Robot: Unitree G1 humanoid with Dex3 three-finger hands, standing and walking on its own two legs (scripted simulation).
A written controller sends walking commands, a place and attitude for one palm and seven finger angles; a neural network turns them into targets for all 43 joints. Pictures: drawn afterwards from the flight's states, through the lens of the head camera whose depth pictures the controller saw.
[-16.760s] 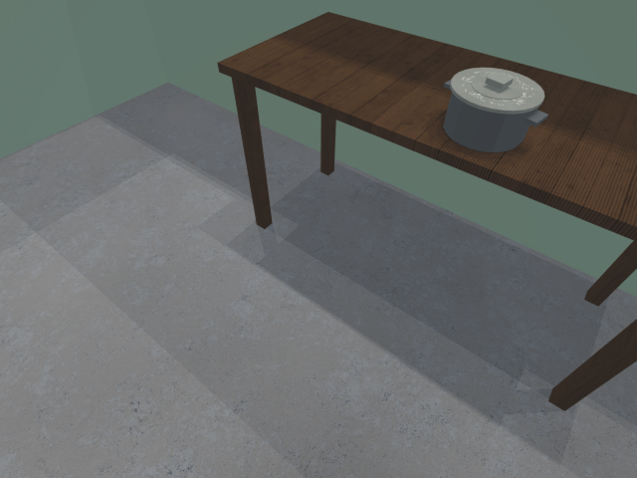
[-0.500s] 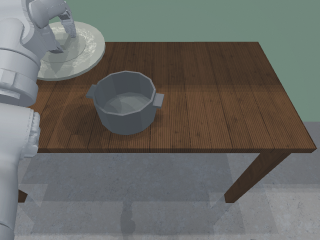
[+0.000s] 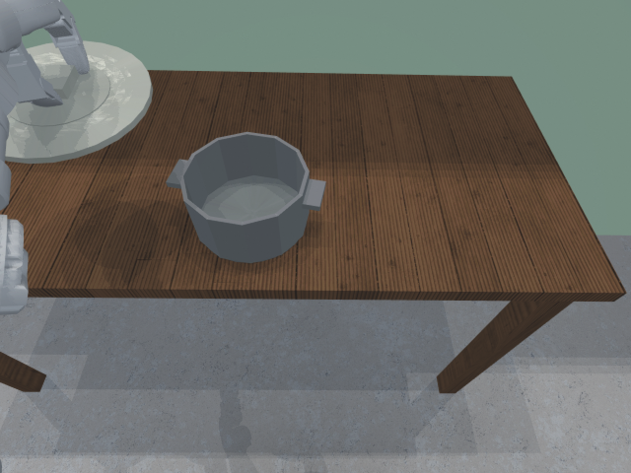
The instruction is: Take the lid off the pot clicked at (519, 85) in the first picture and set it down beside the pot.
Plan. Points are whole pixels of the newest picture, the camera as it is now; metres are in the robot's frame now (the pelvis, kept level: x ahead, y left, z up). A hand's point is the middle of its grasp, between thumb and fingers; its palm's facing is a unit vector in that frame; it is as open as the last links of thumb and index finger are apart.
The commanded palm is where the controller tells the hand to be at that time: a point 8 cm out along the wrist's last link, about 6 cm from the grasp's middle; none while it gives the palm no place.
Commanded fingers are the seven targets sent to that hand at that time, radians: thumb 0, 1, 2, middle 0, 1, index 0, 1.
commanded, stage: move the lid sideways beside the pot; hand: left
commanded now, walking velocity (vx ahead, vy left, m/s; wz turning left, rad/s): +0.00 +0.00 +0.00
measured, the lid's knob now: (51, 81) +0.51 +0.28 +0.22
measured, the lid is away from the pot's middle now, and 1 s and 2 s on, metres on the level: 0.19 0.23 0.23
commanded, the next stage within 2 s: lower the lid onto the table in 0.46 s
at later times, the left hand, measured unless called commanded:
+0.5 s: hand out of the picture +0.48 +0.32 +0.24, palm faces -0.29 -0.08 -0.95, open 7.9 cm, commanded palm +0.51 +0.31 +0.31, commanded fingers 0.00 0.62 0.97 -0.90 -1.10 -0.82 -1.07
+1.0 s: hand (16, 96) +0.49 +0.31 +0.21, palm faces -0.34 -0.12 -0.93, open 7.9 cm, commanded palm +0.52 +0.31 +0.28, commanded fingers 0.00 0.62 0.97 -0.90 -1.10 -0.82 -1.07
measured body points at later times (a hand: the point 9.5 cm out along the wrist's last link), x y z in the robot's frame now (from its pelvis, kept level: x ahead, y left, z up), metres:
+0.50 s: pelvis +0.00 +0.01 +0.00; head +0.08 +0.01 +0.44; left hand +0.49 +0.32 +0.29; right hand +0.04 -0.27 -0.13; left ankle +0.00 +0.09 -0.74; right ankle -0.03 -0.14 -0.74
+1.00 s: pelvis +0.01 +0.01 +0.00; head +0.08 +0.01 +0.44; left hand +0.51 +0.31 +0.26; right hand +0.03 -0.27 -0.13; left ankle +0.00 +0.09 -0.74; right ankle -0.03 -0.14 -0.74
